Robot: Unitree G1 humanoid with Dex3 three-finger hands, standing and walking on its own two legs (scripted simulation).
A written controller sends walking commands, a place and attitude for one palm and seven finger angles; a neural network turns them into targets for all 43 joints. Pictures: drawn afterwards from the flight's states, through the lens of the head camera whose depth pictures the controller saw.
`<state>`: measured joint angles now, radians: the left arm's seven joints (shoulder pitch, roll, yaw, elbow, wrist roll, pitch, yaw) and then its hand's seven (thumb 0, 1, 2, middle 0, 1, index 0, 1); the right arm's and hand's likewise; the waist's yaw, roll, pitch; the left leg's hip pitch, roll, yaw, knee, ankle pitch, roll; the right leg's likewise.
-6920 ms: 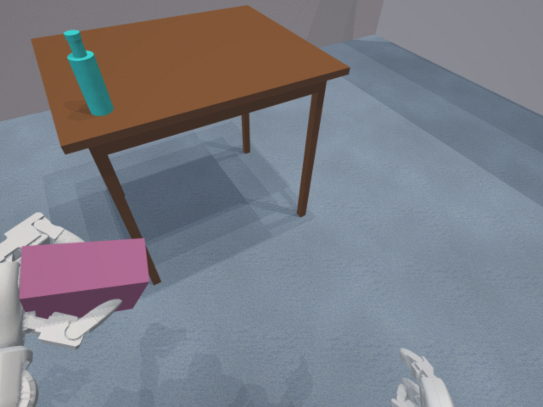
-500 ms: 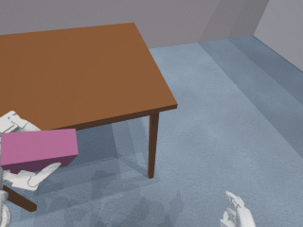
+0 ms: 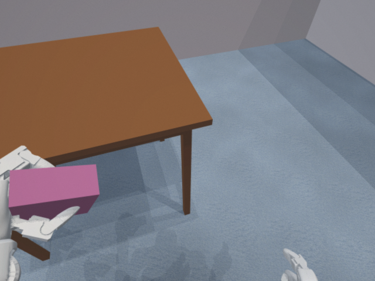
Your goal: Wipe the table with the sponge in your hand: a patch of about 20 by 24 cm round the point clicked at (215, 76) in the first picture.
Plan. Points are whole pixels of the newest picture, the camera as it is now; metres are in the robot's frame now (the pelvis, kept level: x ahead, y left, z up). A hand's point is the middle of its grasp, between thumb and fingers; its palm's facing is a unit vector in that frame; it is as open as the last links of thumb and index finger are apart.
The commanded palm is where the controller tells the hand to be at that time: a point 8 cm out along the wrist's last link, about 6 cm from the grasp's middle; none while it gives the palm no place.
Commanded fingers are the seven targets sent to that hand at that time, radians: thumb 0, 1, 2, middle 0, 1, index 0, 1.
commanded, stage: look again from close up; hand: left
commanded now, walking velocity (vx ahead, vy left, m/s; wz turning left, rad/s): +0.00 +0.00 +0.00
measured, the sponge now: (67, 193) +0.22 +0.22 +0.14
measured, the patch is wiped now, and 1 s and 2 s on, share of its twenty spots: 0.00 0.00 0.00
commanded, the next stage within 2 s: shuffle to correct the standing spot in 0.28 s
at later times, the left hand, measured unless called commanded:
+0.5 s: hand (26, 168) +0.25 +0.28 +0.17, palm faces +0.38 -0.85 -0.37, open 9.2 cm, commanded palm +0.19 +0.31 +0.18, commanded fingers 0.00 0.10 1.30 -1.20 -1.60 -1.20 -1.60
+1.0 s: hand (49, 118) +0.36 +0.29 +0.18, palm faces +0.36 -0.83 -0.42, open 9.2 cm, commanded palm +0.30 +0.34 +0.18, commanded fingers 0.00 0.10 1.30 -1.20 -1.60 -1.20 -1.60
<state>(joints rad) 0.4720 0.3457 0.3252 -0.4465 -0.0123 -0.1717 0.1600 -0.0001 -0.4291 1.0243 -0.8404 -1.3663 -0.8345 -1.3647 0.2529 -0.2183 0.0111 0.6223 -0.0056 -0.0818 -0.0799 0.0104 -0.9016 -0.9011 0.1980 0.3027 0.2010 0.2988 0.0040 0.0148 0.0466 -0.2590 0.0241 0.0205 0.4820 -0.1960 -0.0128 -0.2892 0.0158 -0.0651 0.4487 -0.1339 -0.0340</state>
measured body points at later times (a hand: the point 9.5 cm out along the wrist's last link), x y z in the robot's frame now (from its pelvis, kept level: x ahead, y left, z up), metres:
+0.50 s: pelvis +0.02 +0.03 +0.00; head +0.03 +0.06 +0.45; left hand +0.22 +0.33 +0.19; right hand +0.19 -0.18 -0.07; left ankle +0.04 +0.12 -0.74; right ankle +0.07 -0.09 -0.74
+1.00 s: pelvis +0.14 +0.06 -0.01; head +0.17 +0.08 +0.43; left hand +0.33 +0.34 +0.20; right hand +0.29 -0.18 -0.09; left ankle +0.18 +0.20 -0.70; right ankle +0.10 -0.07 -0.74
